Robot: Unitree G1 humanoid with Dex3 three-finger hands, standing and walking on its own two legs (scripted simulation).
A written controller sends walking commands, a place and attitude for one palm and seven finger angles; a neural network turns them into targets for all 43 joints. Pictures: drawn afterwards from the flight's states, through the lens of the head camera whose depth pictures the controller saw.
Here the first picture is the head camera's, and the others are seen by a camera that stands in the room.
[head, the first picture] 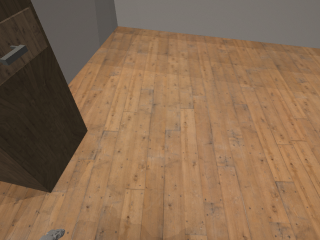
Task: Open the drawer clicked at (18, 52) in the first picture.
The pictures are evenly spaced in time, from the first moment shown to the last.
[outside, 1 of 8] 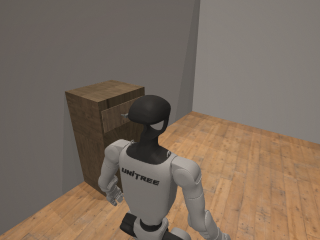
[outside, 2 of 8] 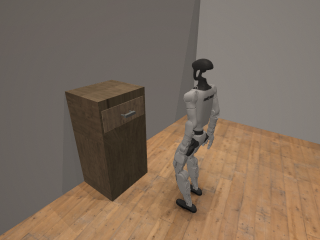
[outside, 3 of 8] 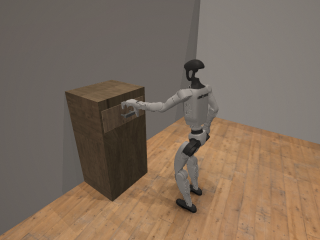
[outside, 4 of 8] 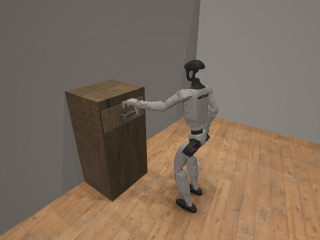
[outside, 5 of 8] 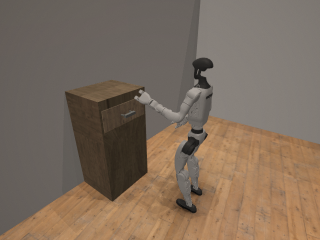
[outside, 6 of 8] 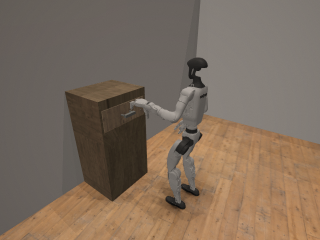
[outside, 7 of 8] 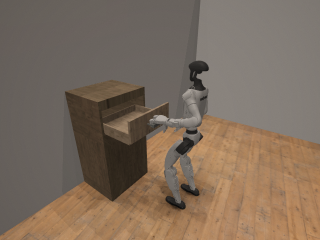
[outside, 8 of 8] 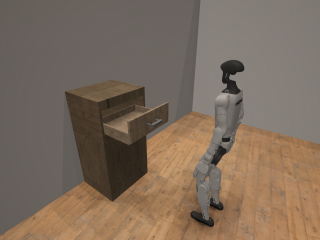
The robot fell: no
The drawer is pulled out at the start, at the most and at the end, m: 0.00 0.30 0.29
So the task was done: yes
